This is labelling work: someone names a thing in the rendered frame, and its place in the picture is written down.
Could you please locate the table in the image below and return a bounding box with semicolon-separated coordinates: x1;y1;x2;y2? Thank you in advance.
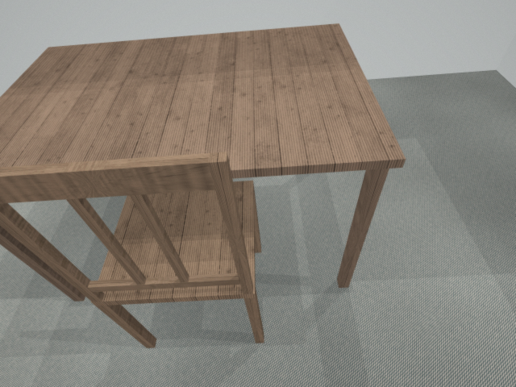
0;23;406;302

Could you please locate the chair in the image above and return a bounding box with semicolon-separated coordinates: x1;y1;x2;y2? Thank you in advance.
0;152;264;348

